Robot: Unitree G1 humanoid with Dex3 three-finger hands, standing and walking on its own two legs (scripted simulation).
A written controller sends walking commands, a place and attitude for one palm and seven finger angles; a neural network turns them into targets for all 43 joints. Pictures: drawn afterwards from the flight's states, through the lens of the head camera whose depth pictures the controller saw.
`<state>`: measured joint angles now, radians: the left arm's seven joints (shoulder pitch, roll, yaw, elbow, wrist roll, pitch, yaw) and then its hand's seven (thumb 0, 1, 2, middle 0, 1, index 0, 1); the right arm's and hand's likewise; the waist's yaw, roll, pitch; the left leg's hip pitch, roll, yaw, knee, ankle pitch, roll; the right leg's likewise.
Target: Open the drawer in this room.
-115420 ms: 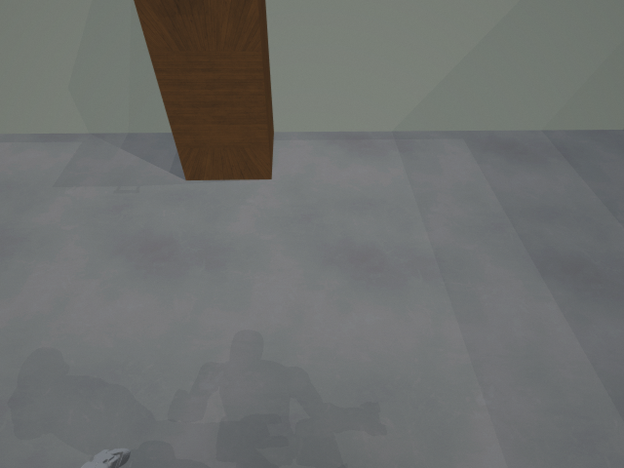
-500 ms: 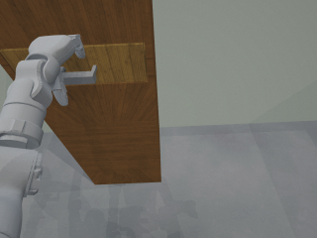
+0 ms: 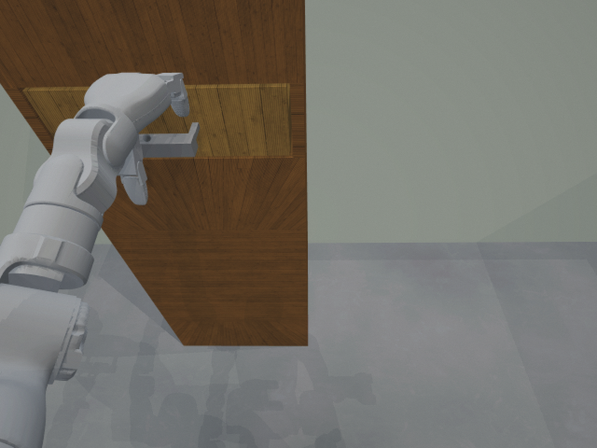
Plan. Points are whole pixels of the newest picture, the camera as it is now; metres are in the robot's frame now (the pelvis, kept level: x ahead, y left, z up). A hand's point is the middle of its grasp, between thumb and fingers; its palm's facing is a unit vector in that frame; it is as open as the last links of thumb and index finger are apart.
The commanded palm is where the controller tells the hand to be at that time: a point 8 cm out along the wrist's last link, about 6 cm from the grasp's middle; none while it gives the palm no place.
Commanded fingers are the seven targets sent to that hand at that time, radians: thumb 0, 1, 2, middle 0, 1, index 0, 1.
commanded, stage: re-aim the fingers above the handle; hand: left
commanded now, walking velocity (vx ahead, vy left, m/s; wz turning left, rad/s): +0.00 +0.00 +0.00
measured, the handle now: (161, 137) +0.53 +0.22 +0.14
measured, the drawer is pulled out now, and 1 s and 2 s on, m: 0.00 0.00 0.00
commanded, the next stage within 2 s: lower the fingers behind the handle in 1.02 s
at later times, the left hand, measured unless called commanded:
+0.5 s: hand (164, 142) +0.46 +0.18 +0.18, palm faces -0.08 -0.02 -1.00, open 13.8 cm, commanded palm +0.46 +0.22 +0.26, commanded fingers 0.00 -0.50 0.30 -0.30 -1.20 -0.30 -1.20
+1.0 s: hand (133, 120) +0.48 +0.22 +0.21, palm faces -0.03 -0.01 -1.00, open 13.6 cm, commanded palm +0.46 +0.24 +0.26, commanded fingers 0.00 -0.50 0.30 -0.30 -1.20 -0.30 -1.20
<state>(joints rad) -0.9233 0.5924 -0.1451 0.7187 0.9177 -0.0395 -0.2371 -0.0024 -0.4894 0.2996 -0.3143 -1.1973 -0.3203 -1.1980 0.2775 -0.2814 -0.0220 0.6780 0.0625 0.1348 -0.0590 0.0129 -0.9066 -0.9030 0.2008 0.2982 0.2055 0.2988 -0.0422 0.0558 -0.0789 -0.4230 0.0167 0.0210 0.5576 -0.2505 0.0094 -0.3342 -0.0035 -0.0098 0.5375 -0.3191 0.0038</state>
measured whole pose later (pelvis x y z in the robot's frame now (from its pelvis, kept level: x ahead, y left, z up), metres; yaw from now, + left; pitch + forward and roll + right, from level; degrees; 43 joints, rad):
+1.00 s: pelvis -0.01 -0.01 +0.00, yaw -2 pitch +7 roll +0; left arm -1.00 0.68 -0.01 0.96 1.01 -0.02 -0.17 0.00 -0.49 0.30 -0.34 -1.21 -0.35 -1.22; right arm 0.30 -0.29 0.01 0.66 0.07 0.14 -0.09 0.01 -0.91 -0.90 0.20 0.30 0.21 0.30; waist -0.10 0.07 -0.08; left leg -0.43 0.04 0.06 0.54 -0.23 0.00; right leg -0.37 0.02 0.03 0.55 -0.30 -0.01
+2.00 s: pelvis -0.01 +0.00 -0.01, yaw -1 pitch +11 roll -1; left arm -0.91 0.57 -0.07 0.82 0.99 -0.07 -0.01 0.00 -0.49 0.30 -0.31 -1.19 -0.33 -1.21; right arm 0.31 -0.29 -0.05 0.70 0.04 0.12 -0.04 0.01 -0.91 -0.90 0.20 0.30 0.20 0.30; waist -0.06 0.05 -0.09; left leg -0.55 0.03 0.03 0.64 -0.27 0.01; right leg -0.46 0.00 0.00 0.62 -0.33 0.01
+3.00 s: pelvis +0.00 +0.00 -0.01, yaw -1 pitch +12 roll -1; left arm -0.88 0.57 -0.04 0.89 1.03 -0.05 0.03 0.00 -0.35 0.36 -0.33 -1.21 -0.34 -1.22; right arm 0.31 -0.26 -0.03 0.68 0.04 0.12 -0.05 0.01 -0.91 -0.90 0.20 0.30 0.21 0.30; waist -0.08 0.05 -0.10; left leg -0.58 0.03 0.03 0.67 -0.30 0.01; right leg -0.50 0.01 0.01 0.65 -0.35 0.00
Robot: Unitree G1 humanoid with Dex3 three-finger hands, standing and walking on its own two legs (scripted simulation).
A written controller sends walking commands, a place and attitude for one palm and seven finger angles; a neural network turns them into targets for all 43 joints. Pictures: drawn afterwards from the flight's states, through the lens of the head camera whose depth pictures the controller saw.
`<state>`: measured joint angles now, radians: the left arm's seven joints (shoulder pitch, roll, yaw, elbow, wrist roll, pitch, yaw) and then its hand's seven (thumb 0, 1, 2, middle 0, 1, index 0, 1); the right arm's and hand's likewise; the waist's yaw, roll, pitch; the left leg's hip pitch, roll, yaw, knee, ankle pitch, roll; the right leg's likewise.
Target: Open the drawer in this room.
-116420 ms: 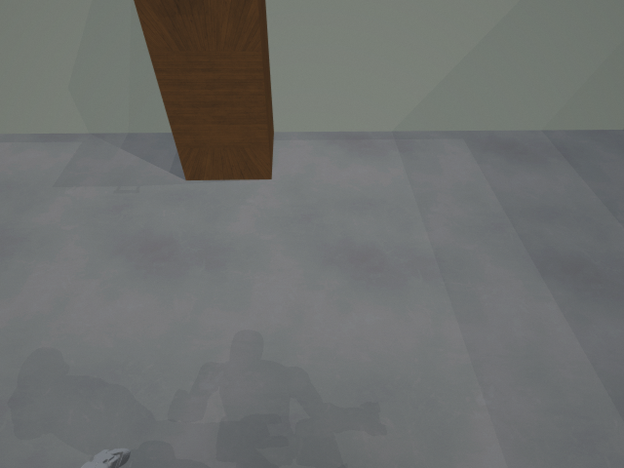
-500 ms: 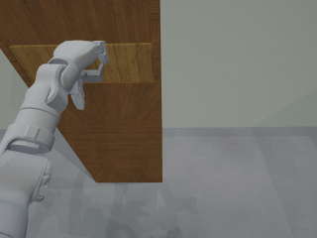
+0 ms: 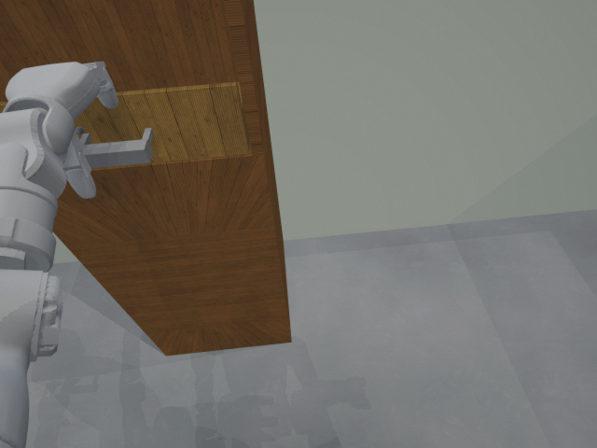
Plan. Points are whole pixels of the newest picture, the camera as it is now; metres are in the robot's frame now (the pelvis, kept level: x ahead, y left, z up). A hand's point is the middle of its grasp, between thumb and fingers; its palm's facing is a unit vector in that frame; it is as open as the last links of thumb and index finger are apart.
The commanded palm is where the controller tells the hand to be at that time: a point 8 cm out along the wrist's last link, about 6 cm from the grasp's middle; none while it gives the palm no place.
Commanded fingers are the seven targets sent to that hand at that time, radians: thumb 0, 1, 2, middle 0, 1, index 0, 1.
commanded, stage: re-aim the fingers above the handle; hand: left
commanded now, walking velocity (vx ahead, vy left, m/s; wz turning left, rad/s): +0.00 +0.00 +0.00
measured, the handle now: (114, 145) +0.53 +0.25 +0.14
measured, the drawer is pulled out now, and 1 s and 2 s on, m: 0.00 0.00 0.00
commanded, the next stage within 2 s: lower the fingers behind the handle in 0.02 s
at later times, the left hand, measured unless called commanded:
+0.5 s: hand (103, 133) +0.49 +0.23 +0.19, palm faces +0.07 -0.04 -1.00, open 13.5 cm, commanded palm +0.46 +0.26 +0.23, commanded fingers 0.00 -0.50 0.30 -0.30 -1.20 -0.30 -1.20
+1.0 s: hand (106, 165) +0.48 +0.25 +0.15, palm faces +0.04 -0.03 -1.00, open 13.8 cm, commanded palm +0.46 +0.25 +0.20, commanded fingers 0.00 -0.50 0.30 -0.30 -1.20 -0.30 -1.20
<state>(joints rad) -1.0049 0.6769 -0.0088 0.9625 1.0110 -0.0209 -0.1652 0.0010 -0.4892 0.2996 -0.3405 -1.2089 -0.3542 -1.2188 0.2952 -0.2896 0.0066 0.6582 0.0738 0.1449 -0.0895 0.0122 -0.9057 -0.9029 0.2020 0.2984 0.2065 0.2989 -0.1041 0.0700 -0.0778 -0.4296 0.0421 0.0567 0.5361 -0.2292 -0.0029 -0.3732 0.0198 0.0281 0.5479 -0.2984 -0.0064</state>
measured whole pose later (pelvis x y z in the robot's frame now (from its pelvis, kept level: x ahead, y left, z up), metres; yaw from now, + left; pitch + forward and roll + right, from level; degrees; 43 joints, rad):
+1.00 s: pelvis +0.00 +0.01 -0.01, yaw +2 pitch +11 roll -1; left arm -0.91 0.57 -0.07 0.82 0.99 -0.07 -0.01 0.00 -0.49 0.30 -0.31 -1.19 -0.33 -1.21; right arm 0.31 -0.29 -0.05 0.70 0.04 0.12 -0.04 0.01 -0.91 -0.90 0.20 0.30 0.20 0.30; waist -0.06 0.05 -0.09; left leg -0.55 0.03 0.03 0.64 -0.27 0.01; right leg -0.46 0.00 0.00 0.62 -0.33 0.01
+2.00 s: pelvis +0.01 +0.01 -0.01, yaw +1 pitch +12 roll -1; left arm -0.88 0.57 -0.04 0.89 1.03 -0.05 0.03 0.00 -0.35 0.36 -0.33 -1.21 -0.34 -1.22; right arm 0.31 -0.26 -0.03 0.68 0.04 0.12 -0.05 0.01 -0.91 -0.90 0.20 0.30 0.21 0.30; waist -0.08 0.05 -0.10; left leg -0.58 0.03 0.03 0.67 -0.30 0.01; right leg -0.50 0.01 0.01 0.65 -0.35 0.00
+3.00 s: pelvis +0.02 +0.01 -0.01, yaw -1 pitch +10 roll -1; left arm -0.66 0.56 -0.01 0.65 0.98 -0.01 0.02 0.00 0.71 0.80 -0.29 -1.35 -0.35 -1.35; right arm 0.31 -0.27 -0.04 0.66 0.05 0.14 -0.04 0.01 -0.91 -0.90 0.20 0.30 0.21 0.30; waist -0.07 0.06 -0.11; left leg -0.51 0.04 0.06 0.63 -0.30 0.01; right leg -0.43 0.02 0.04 0.60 -0.35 0.01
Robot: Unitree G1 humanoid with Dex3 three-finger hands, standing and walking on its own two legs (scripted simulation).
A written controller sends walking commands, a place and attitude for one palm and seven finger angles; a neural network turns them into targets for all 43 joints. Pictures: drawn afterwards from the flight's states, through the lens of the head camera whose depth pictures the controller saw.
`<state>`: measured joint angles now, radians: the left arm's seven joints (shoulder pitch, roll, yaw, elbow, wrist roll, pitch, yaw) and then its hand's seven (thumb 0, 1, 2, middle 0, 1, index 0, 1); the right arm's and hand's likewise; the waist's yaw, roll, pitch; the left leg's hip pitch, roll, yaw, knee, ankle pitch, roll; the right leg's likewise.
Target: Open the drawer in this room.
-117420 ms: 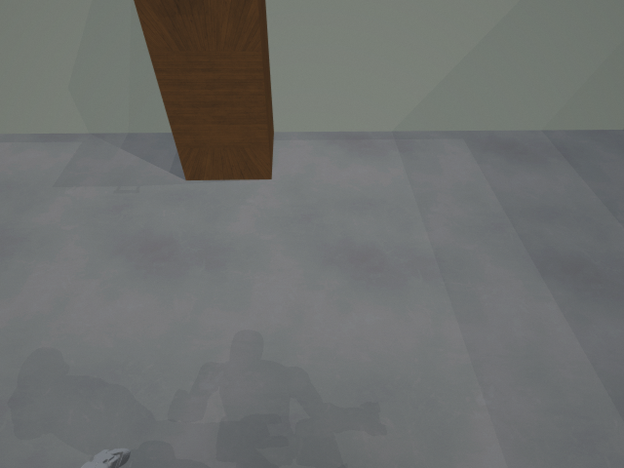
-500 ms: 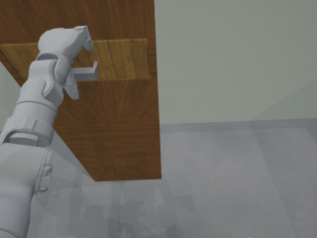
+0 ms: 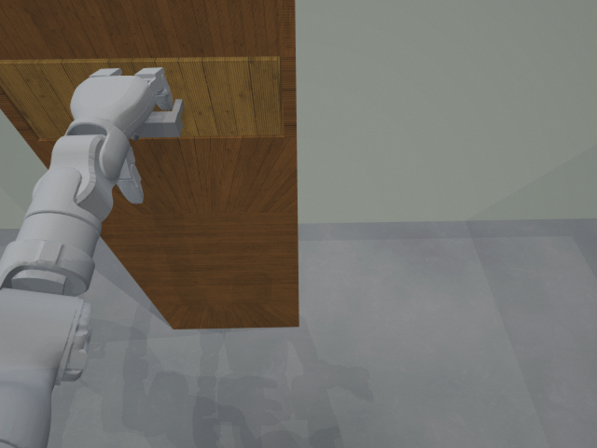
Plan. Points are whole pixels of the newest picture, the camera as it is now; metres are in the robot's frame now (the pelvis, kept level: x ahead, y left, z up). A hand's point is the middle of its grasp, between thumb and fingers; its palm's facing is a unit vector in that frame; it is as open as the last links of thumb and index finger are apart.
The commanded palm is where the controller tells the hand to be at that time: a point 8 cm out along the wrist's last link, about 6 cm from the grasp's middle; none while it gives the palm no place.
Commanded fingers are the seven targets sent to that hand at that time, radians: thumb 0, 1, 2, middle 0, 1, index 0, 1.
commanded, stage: lower the fingers behind the handle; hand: left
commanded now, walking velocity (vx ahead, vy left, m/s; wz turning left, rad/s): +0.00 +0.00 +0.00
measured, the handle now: (142, 115) +0.53 +0.22 +0.15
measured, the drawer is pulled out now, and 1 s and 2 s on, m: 0.00 0.00 0.01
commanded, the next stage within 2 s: close the thumb around the handle in 0.72 s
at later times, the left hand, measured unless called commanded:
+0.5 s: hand (141, 149) +0.49 +0.22 +0.13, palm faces -0.01 +0.00 -1.00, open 13.7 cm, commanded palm +0.47 +0.22 +0.19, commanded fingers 0.00 -0.50 0.30 -0.30 -1.20 -0.30 -1.20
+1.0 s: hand (139, 149) +0.49 +0.22 +0.13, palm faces -0.01 -0.02 -1.00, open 12.9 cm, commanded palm +0.47 +0.23 +0.19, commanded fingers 0.00 0.06 0.54 -0.34 -1.26 -0.34 -1.26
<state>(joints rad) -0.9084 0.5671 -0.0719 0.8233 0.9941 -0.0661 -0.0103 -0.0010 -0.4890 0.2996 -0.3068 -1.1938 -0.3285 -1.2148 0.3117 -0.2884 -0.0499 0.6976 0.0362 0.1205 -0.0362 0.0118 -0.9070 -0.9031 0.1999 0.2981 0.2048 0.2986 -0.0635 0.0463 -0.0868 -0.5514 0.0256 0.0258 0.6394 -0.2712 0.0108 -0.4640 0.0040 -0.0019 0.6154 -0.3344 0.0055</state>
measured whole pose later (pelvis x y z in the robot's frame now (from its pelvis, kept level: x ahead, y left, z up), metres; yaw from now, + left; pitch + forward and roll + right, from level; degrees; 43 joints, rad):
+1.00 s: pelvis +0.00 +0.00 +0.00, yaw -1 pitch +12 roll -1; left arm -0.88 0.57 -0.04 0.89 1.03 -0.05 0.03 0.00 -0.35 0.36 -0.33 -1.21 -0.34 -1.22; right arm 0.31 -0.26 -0.03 0.68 0.04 0.12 -0.05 0.01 -0.91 -0.90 0.20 0.30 0.21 0.30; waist -0.08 0.05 -0.10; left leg -0.58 0.03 0.03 0.67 -0.30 0.01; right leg -0.50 0.01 0.01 0.65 -0.35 0.00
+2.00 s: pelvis +0.02 +0.00 +0.00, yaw -2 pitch +10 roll -1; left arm -0.66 0.56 -0.01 0.65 0.98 -0.01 0.02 0.00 0.71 0.80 -0.29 -1.35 -0.35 -1.35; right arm 0.31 -0.27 -0.04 0.66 0.05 0.14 -0.04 0.01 -0.91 -0.90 0.20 0.30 0.21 0.30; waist -0.07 0.06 -0.11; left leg -0.51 0.04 0.06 0.63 -0.30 0.01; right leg -0.43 0.02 0.04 0.60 -0.35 0.01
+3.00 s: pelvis +0.02 -0.01 +0.01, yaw -1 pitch +4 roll +0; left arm -0.13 0.53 -0.03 0.04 0.88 0.11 -0.01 0.01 0.72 0.77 -0.26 -1.35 -0.38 -1.33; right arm 0.11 -0.27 0.00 0.61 0.05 0.13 -0.02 0.02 -0.91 -0.90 0.20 0.30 0.20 0.30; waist 0.00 0.08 -0.09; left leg -0.33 0.03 0.06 0.55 -0.28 0.00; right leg -0.27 0.01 0.03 0.54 -0.35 0.00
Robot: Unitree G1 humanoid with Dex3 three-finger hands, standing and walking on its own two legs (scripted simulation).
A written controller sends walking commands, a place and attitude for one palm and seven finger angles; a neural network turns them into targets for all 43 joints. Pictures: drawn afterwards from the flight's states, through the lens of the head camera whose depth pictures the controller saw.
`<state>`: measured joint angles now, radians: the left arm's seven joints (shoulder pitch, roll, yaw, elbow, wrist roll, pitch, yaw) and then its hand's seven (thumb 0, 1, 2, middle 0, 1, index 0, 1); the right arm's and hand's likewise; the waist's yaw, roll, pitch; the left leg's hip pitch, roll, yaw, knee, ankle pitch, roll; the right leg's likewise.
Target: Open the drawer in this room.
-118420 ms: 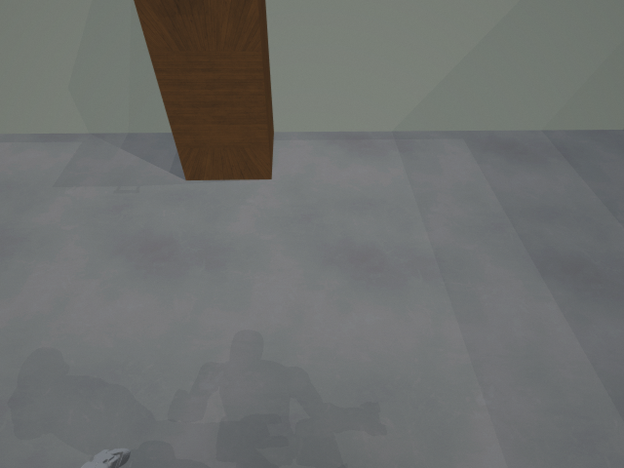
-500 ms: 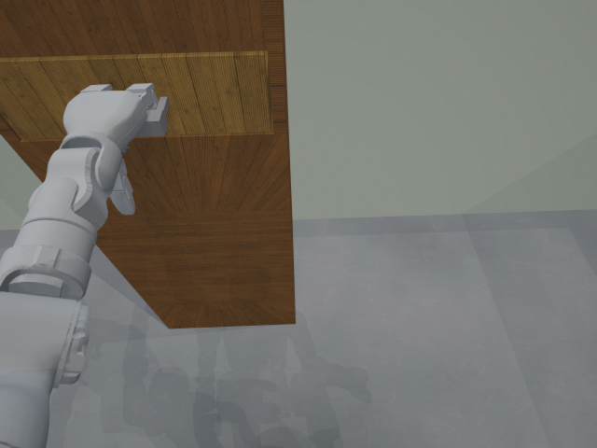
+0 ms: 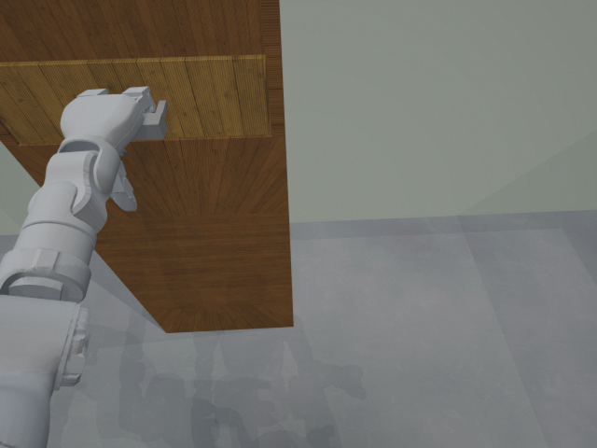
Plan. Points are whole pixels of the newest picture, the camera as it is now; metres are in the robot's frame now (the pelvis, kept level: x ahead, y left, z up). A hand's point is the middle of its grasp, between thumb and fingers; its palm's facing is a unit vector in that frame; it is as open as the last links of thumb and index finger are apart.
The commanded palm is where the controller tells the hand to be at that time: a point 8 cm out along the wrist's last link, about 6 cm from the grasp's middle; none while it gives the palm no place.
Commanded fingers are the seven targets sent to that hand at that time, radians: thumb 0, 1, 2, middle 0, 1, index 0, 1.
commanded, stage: close the thumb around the handle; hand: left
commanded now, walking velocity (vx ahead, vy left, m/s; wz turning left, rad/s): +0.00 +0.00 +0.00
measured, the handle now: (125, 117) +0.53 +0.23 +0.16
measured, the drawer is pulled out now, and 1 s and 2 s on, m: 0.00 0.01 0.12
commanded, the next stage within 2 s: pull the drawer open in 0.52 s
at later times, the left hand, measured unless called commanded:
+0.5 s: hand (123, 154) +0.48 +0.23 +0.14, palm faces -0.01 +0.00 -1.00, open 5.8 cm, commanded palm +0.46 +0.24 +0.19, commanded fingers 0.00 0.90 0.90 -0.40 -1.35 -0.40 -1.35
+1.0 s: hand (123, 161) +0.47 +0.23 +0.13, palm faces +0.03 -0.03 -1.00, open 5.9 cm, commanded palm +0.42 +0.24 +0.19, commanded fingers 0.00 0.90 0.90 -0.40 -1.35 -0.40 -1.35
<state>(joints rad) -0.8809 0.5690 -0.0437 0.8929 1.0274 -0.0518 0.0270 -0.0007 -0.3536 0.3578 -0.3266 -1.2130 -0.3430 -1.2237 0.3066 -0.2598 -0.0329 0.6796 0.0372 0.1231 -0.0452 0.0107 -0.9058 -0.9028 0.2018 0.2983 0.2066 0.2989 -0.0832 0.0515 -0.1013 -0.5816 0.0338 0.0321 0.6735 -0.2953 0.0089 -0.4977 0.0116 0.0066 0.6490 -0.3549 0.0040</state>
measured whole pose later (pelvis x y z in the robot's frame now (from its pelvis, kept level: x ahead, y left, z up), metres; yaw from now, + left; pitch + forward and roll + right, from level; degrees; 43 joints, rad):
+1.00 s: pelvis +0.01 +0.00 +0.01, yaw -2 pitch +10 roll -1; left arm -0.66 0.56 -0.01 0.65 0.98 -0.01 0.02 0.00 0.71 0.80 -0.29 -1.35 -0.35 -1.35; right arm 0.31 -0.27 -0.04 0.66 0.05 0.14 -0.04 0.01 -0.91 -0.90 0.20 0.30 0.21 0.30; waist -0.07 0.06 -0.11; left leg -0.51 0.04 0.06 0.63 -0.30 0.01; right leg -0.43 0.02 0.04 0.60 -0.35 0.01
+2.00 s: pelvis +0.02 +0.00 +0.01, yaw -1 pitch +4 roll +0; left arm -0.13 0.53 -0.03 0.04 0.88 0.11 -0.01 0.01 0.72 0.77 -0.26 -1.35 -0.38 -1.33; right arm 0.11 -0.27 0.00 0.61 0.05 0.13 -0.02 0.02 -0.91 -0.90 0.20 0.30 0.20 0.30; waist 0.00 0.08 -0.09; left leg -0.33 0.03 0.06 0.55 -0.28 0.00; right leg -0.27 0.01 0.03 0.54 -0.35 0.00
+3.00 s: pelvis +0.00 -0.01 +0.01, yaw +0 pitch +0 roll -1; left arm 0.63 0.58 0.09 -0.57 0.81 0.04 0.10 0.01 0.70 0.77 -0.28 -1.34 -0.38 -1.28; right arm 0.09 -0.26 0.04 0.56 0.01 0.08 0.00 0.02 -0.91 -0.90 0.20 0.30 0.20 0.30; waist 0.06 0.11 -0.06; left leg -0.30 0.04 0.04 0.59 -0.29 -0.01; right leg -0.22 0.02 0.01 0.56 -0.34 -0.01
